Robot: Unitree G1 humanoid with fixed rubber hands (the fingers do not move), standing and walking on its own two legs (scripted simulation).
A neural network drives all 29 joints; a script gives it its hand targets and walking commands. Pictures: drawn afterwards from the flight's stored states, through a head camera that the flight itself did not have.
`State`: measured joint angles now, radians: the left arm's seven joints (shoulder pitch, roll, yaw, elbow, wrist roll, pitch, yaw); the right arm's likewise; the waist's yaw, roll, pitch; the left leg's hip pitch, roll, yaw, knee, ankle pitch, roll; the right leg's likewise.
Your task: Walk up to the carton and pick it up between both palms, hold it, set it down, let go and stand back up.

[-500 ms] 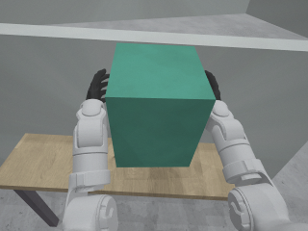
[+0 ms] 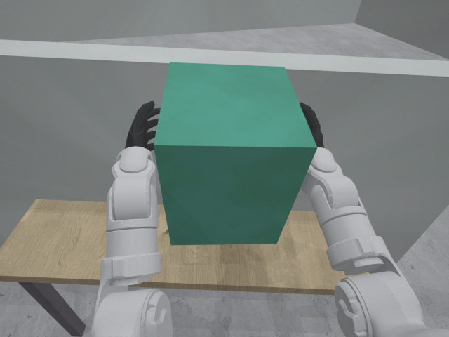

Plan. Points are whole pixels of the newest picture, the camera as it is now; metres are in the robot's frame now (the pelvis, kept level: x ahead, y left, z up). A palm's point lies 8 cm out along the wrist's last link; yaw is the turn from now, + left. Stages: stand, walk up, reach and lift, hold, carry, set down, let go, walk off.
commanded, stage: hold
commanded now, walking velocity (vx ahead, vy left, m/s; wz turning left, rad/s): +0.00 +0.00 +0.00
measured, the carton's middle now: (226, 158) +0.37 +0.00 +0.17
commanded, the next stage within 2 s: set down in 0.16 s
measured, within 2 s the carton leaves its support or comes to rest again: neither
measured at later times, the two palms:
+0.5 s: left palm (135, 147) +0.36 +0.15 +0.20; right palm (303, 154) +0.36 -0.14 +0.18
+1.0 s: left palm (157, 164) +0.39 +0.13 +0.14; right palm (308, 166) +0.38 -0.16 +0.13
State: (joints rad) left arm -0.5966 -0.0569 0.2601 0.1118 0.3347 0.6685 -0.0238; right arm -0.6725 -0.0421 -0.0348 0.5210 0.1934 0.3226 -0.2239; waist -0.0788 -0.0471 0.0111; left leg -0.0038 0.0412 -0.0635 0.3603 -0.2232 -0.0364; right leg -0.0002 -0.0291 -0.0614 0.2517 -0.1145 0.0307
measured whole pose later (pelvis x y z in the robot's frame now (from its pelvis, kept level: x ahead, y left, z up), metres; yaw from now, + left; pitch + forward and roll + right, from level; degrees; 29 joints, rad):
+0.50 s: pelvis +0.00 +0.00 +0.00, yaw +1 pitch -10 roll -1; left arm -0.64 -0.09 0.34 0.23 0.42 0.49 -0.11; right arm -0.64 0.06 -0.20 0.62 -0.03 0.09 -0.16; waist -0.05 -0.08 0.06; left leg 0.08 0.03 -0.07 0.30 -0.20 -0.03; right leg 0.06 -0.04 -0.07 0.24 -0.12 0.03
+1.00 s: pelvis +0.02 +0.00 +0.00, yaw +0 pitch -6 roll -2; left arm -0.49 -0.10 0.21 0.22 0.32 0.37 0.02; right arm -0.53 -0.02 -0.07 0.59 0.08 -0.05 -0.18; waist -0.07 -0.05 0.08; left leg 0.01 0.05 -0.05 0.34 -0.24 -0.03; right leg 0.01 -0.03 -0.06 0.23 -0.13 0.04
